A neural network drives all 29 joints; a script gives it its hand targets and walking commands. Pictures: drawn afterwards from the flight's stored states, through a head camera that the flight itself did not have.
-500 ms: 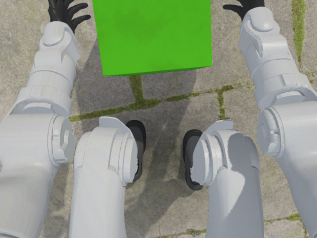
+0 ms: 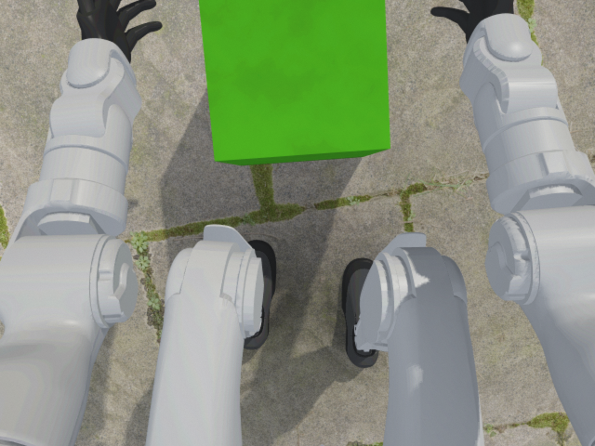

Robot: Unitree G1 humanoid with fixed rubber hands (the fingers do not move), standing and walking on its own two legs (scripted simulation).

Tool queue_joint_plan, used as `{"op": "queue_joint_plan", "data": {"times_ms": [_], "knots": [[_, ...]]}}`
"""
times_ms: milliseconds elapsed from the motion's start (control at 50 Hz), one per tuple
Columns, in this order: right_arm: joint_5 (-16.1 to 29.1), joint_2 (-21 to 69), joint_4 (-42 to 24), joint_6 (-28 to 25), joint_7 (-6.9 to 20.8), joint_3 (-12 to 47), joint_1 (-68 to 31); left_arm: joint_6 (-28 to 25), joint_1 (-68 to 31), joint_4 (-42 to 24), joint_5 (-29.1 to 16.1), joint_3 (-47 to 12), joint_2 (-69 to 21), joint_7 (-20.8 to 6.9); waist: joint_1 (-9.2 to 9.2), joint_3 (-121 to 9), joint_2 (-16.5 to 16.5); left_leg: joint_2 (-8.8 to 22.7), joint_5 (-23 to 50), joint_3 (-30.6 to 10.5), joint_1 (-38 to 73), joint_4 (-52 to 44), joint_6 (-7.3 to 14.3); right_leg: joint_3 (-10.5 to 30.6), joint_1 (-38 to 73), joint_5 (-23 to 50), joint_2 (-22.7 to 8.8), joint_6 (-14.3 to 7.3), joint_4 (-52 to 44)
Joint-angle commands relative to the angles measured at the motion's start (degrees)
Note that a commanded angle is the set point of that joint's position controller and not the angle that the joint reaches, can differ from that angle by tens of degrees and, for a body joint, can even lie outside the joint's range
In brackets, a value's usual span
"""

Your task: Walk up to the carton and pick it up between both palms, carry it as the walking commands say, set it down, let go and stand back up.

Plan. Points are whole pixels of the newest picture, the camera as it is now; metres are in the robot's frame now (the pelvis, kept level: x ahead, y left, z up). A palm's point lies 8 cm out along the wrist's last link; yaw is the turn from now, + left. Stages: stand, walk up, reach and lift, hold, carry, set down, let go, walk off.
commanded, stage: set down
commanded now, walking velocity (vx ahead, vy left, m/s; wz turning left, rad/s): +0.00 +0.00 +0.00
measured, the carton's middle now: (297, 85) +0.52 +0.04 -0.29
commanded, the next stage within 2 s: let go in 1.10 s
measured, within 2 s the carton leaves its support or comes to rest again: neither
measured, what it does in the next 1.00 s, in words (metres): rises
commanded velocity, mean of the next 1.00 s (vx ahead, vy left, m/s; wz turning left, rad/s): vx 0.00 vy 0.00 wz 0.00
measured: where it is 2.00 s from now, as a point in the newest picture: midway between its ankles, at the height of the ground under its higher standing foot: (307, 321)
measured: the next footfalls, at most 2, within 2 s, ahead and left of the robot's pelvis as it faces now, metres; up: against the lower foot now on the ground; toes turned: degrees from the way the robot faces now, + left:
none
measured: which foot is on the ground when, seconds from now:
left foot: down 0.00-1.00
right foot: down 0.00-1.00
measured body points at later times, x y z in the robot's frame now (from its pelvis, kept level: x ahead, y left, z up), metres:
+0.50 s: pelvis +0.02 +0.00 +0.13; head +0.33 +0.00 +0.45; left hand +0.53 +0.25 +0.03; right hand +0.57 -0.17 +0.02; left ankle +0.12 +0.11 -0.35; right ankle +0.10 -0.10 -0.35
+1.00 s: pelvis +0.04 +0.00 +0.26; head +0.33 +0.01 +0.61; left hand +0.52 +0.25 +0.17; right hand +0.57 -0.17 +0.17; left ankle +0.12 +0.11 -0.35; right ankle +0.10 -0.10 -0.35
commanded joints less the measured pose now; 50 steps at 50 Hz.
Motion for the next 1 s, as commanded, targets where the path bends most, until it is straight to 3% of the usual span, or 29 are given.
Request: {"op": "queue_joint_plan", "data": {"times_ms": [0,40,80,120,140,160,200,260,320,380,400,420,440,460,480,500,520,540,580,680,720,760,780,800,840,900,920,940,980], "knots": [[-2.31,-5.01,-2.67,0.07,0.38,-2.98,-10.34,0.14,-10.39,-5.35,3.65,4.34,9.16,-0.67,2.12,-63.92,-1.41,-0.56,16.95,-1.24,40.43,-12.14,-2.93,2.06,27.39,11.26,1.11,1.02,-15.82],[-1.96,-2.87,-7.06,-0.01,0.92,-2.32,-11.99,0.41,-8.4,-6.16,3.51,3.5,6.63,-0.91,2.45,-64.68,-2.58,-1.01,18.13,-1.99,43.56,-14.43,-2.0,0.84,24.71,11.27,1.87,1.76,-17.19],[-2.94,-2.88,-5.36,-0.14,1.33,-4.15,-9.7,0.43,-7.33,-6.44,5.08,4.35,5.41,-1.49,2.04,-64.37,0.11,-0.9,19.19,-1.26,41.66,-15.6,-2.51,2.27,27.54,13.93,2.12,1.07,-19.52],[-5.12,-3.32,-6.8,0.12,1.57,-5.59,-7.97,0.6,-4.92,-8.38,4.86,4.64,5.47,-2.04,0.92,-66.95,-1.38,-1.38,19.19,-0.96,43.38,-17.93,-2.6,1.56,30.04,14.2,1.89,1.92,-21.37],[-4.72,-3.88,-9.03,0.45,1.47,-5.35,-9.37,0.65,-6.63,-9.29,5.46,6.06,7.34,-2.08,2.4,-69.74,-1.3,-1.26,19.44,-0.55,44.34,-18.93,-2.42,1.85,30.51,14.01,2.07,1.56,-22.19],[-5.58,-4.12,-8.63,0.7,1.35,-5.95,-9.33,1.13,-6.95,-9.8,5.09,6.05,7.14,-2.18,0.57,-69.71,-3.66,-1.41,19.41,-0.47,43.28,-19.62,-2.35,1.36,32.73,14.85,2.11,1.73,-23.19],[-5.23,-2.65,-9.51,1.7,1.63,-5.08,-8.45,1.58,-5.76,-12.81,5.55,6.72,7.65,-2.38,2.2,-72.66,-3.2,-1.72,18.53,-0.71,45.28,-22.24,-2.55,1.46,35.39,14.36,2.04,1.63,-24.94],[-6.08,-3.25,-13.94,2.71,1.23,-5.89,-6.46,2.51,-5.4,-15.31,5.48,7.63,8.42,-3.21,0.59,-75.8,-4.24,-2.19,19.43,0.72,45.27,-25.16,-2.36,2.44,43.28,17.78,2.53,2.0,-28.44],[-6.3,-3.75,-17.94,3.43,1.58,-5.93,-7.97,3.45,-3.91,-15.06,5.51,7.16,7.88,-4.12,2.27,-76.01,-4.85,-2.46,21.53,0.17,49.7,-28.27,-2.0,1.91,44.31,18.61,2.18,2.6,-31.77],[-6.45,-2.03,-16.1,4.09,2.15,-6.0,-4.92,3.91,-2.33,-13.35,5.42,7.1,7.2,-4.98,1.71,-74.93,-3.03,-2.39,21.51,0.93,51.88,-31.57,-2.61,2.41,43.87,18.37,2.59,2.42,-35.46],[-6.7,-3.04,-17.26,4.14,2.46,-7.06,-6.25,3.9,-2.38,-14.85,5.64,7.59,7.61,-4.8,0.99,-75.97,-5.0,-2.56,21.46,-0.35,53.75,-32.73,-2.27,0.68,44.31,17.84,2.73,2.7,-35.81],[-7.28,-3.81,-16.47,4.3,2.42,-7.11,-4.71,3.98,-1.05,-16.01,6.61,7.95,8.73,-5.05,2.6,-77.93,-3.33,-2.41,23.34,0.46,54.45,-32.91,-2.84,2.16,47.12,20.1,2.43,2.56,-37.39],[-6.85,-2.66,-16.47,4.09,2.92,-5.82,-3.24,3.9,-1.03,-16.16,5.97,8.26,8.05,-5.3,1.62,-78.24,-4.75,-2.29,25.09,-0.02,55.19,-34.29,-2.72,1.65,48.55,22.25,2.43,2.42,-37.76],[-6.5,-1.39,-13.58,4.24,3.01,-6.47,-0.79,3.97,1.05,-12.91,6.15,6.46,6.09,-5.71,1.04,-75.22,-1.4,-2.32,23.88,0.64,54.38,-36.04,-2.92,2.46,47.93,21.62,2.27,2.45,-39.89],[-7.38,-1.43,-12.8,3.93,3.33,-6.55,-0.69,3.77,1.75,-12.13,6.15,7.75,5.82,-6.0,1.2,-71.33,-4.5,-2.42,22.97,0.04,52.78,-36.96,-2.64,2.09,46.53,20.83,2.2,2.65,-40.73],[-7.63,-2.04,-13.17,3.53,3.69,-7.45,1.41,3.48,1.86,-13.38,7.18,8.43,7.39,-6.37,0.47,-72.94,-1.95,-2.04,23.81,0.12,55.98,-37.68,-3.18,2.16,46.46,21.57,2.34,2.61,-42.12],[-6.78,-1.76,-14.49,3.26,4.07,-7.53,-1.32,3.32,2.27,-13.28,7.57,7.99,6.09,-6.29,1.71,-71.53,-0.65,-2.37,23.15,-0.45,57.56,-39.5,-2.7,1.99,44.62,20.35,2.27,2.76,-42.88],[-7.14,-0.56,-12.44,3.36,4.28,-6.3,0.83,3.07,1.3,-15.37,6.69,7.67,5.46,-6.23,1.12,-72.92,-3.2,-2.25,25.11,-0.26,57.78,-39.86,-3.01,2.61,48.55,22.27,2.12,2.46,-44.13],[-7.86,-0.85,-12.54,2.96,4.48,-7.81,2.07,2.89,4.04,-12.89,8.02,7.51,4.94,-6.49,1.12,-71.84,-0.69,-2.01,27.72,-0.85,62.05,-41.97,-3.25,2.25,46.17,23.06,2.32,2.57,-46.67],[-8.48,-1.39,-13.12,1.59,5.3,-8.95,1.7,2.04,3.94,-13.88,8.63,9.24,4.95,-6.69,0.67,-69.95,-2.66,-2.14,29.3,-1.58,64.67,-47.75,-3.11,2.53,50.07,24.77,2.08,2.93,-51.99],[-9.1,-1.74,-13.05,1.21,5.63,-9.97,3.77,1.61,5.8,-15.21,9.28,8.44,4.55,-6.61,0.37,-72.44,0.13,-2.24,29.72,-1.59,71.17,-50.13,-3.54,2.56,51.34,24.25,2.18,2.96,-54.88],[-8.4,-2.2,-15.23,1.09,6.16,-8.9,2.67,1.59,3.79,-16.7,8.32,7.79,3.15,-6.71,0.47,-71.62,-0.29,-1.79,31.62,-1.93,74.18,-53.51,-3.6,2.73,53.85,25.79,1.81,2.65,-58.16],[-8.41,0.01,-14.58,1.1,6.42,-8.06,2.96,1.41,5.11,-15.98,8.4,7.21,2.46,-6.63,1.68,-71.12,-3.06,-1.75,33.88,-2.86,74.86,-54.13,-2.99,2.5,54.35,26.48,1.75,2.99,-58.39],[-9.75,-1.87,-15.49,0.73,6.37,-10.2,2.39,1.36,4.6,-16.8,9.19,9.23,4.02,-6.67,-0.33,-71.84,-3.7,-1.92,32.98,-3.05,74.16,-54.93,-3.11,2.09,56.29,27.14,2.01,3.21,-59.28],[-9.99,-3.05,-16.4,0.6,6.46,-9.8,4.48,1.13,7.95,-17.31,10.55,9.16,4.4,-6.67,1.56,-71.61,-1.78,-1.69,32.49,-2.29,75.83,-58.12,-3.93,3.29,60.7,27.63,1.53,3.2,-62.37],[-10.39,-3.07,-13.42,0.93,6.96,-11.31,5.7,1.48,6.98,-14.07,9.79,8.62,1.38,-7.08,-0.59,-68.91,-2.34,-1.14,31.11,-3.07,78.29,-62.04,-3.27,3.51,63.94,27.46,0.48,3.04,-66.01],[-9.86,-0.81,-15.11,0.7,7.19,-10.24,4.65,0.99,7.08,-15.28,10.66,9.79,2.76,-7.18,1.16,-68.79,-3.58,-1.1,30.82,-3.1,78.94,-62.77,-2.93,3.72,64.16,27.04,0.85,2.97,-67.47],[-11.26,-0.69,-12.8,0.82,7.53,-10.81,5.95,0.97,7.33,-14.75,11.03,9.4,2.21,-7.28,-0.16,-68.07,-4.37,-1.03,30.1,-3.67,79.93,-64.22,-2.97,2.97,64.22,26.01,0.95,3.35,-68.05],[-11.13,0.39,-9.68,0.4,8.33,-10.67,7.13,0.72,6.3,-13.48,11.97,9.28,0.3,-7.76,0.26,-63.92,-1.13,-0.65,28.74,-3.3,80.34,-66.05,-3.31,3.85,63.09,25.04,0.43,2.45,-70.86]]}}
